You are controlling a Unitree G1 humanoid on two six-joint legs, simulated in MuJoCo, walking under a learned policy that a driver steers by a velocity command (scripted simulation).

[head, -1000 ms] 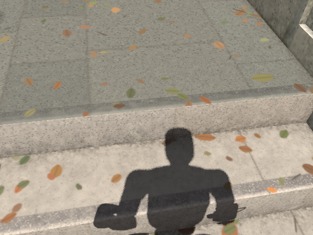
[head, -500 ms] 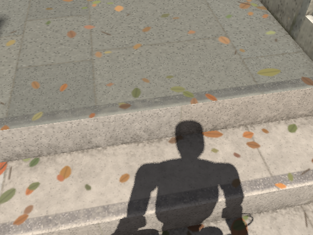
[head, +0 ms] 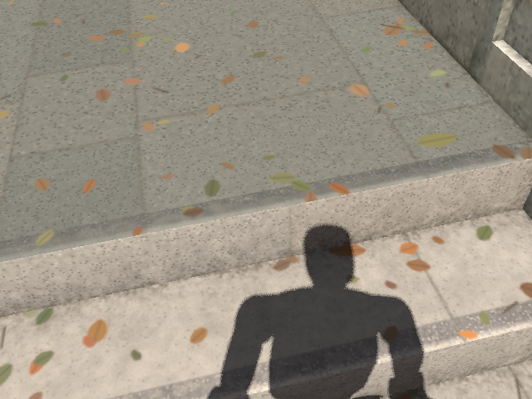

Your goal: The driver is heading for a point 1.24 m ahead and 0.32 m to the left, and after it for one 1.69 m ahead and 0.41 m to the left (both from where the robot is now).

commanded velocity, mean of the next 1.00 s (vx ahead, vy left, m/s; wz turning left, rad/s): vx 0.46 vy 0.00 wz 0.45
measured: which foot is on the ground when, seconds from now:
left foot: down 0.00-0.10, up 0.12-0.46, down 0.48-1.00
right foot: up 0.00-0.10, down 0.12-0.50, up 0.52-0.98, down 1.00-1.00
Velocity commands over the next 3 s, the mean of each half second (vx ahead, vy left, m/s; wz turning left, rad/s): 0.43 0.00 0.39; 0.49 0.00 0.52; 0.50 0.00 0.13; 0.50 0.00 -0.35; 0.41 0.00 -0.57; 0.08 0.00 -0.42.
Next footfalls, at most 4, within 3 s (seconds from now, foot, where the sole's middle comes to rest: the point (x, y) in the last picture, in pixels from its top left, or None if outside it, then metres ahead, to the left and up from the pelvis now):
0.12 right None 0.07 -0.16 -0.78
0.48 left None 0.27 0.05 -0.61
1.00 right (299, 314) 0.60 -0.03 -0.44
1.64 left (78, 205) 0.79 0.42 -0.27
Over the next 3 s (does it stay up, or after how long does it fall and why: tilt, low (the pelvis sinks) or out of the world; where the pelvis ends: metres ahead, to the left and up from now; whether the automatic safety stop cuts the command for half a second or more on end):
stays up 1.23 0.44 0.50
